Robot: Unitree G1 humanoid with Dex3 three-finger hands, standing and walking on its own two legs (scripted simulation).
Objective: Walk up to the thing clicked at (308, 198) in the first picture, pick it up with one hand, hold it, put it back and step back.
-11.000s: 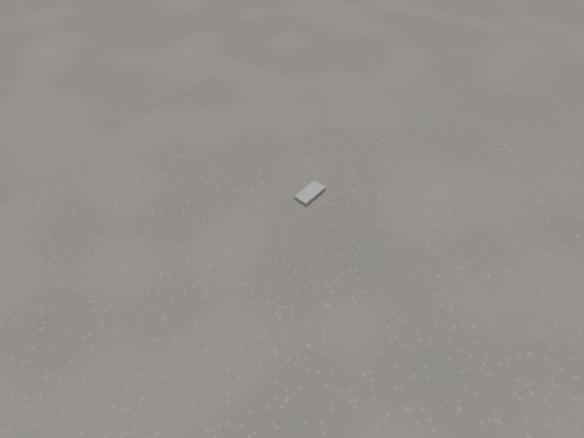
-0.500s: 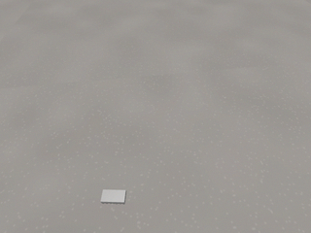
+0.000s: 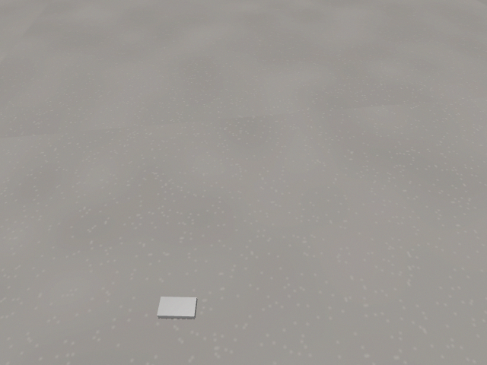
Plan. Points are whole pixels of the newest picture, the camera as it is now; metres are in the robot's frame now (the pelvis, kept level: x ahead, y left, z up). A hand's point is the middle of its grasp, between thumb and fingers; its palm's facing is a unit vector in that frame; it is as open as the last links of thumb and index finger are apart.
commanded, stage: stand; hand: left
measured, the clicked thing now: (177, 307) +0.45 +0.29 -0.77
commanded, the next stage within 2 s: walk up in 0.46 s
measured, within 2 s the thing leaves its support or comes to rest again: neither
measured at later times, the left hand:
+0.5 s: hand out of the picture +0.07 +0.26 -0.16, palm faces -0.02 -0.93 -0.36, open 7.4 cm
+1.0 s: hand out of the picture +0.06 +0.40 -0.18, palm faces -0.03 -0.92 -0.39, open 7.4 cm
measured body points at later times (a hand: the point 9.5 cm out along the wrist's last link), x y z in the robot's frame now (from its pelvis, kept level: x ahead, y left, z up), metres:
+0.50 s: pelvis +0.00 +0.00 +0.00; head +0.01 +0.00 +0.45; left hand +0.07 +0.31 -0.13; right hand +0.07 -0.30 -0.14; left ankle -0.01 +0.14 -0.75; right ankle -0.01 -0.14 -0.75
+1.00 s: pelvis +0.01 +0.12 -0.02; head +0.05 +0.14 +0.43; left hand +0.06 +0.45 -0.15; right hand +0.08 -0.18 -0.14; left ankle +0.01 +0.24 -0.75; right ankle +0.00 -0.02 -0.71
